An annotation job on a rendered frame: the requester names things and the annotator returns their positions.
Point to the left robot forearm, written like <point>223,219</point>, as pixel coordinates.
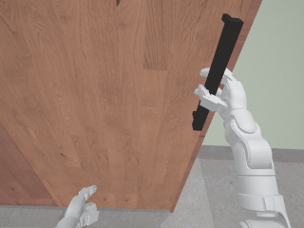
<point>69,222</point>

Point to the right robot upper arm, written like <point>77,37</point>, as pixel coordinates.
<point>261,223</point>

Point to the robot left hand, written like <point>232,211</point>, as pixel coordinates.
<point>86,213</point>

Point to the wardrobe door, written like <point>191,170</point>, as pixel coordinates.
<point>101,92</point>
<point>17,177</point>

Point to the robot right hand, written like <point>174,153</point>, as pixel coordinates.
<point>232,97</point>

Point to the handle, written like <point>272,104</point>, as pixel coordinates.
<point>228,38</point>

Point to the right robot forearm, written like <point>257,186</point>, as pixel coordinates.
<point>258,192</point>

